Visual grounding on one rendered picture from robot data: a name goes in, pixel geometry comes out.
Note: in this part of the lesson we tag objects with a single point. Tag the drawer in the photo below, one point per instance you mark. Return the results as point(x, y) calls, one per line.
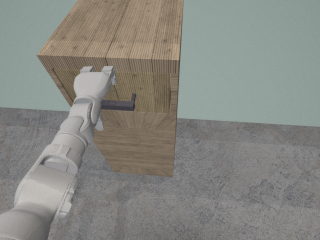
point(153, 90)

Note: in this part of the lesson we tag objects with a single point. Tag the handle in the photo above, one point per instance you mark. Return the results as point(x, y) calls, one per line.
point(119, 105)

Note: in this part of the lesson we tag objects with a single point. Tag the left robot upper arm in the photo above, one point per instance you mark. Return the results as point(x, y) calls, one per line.
point(48, 194)

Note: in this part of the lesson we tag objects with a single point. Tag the cabinet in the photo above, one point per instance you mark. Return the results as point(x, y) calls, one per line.
point(133, 36)

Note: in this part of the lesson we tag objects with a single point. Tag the robot left forearm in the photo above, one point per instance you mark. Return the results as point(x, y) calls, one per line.
point(69, 144)

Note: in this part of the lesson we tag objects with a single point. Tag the left robot hand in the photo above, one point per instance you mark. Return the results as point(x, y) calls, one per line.
point(95, 84)

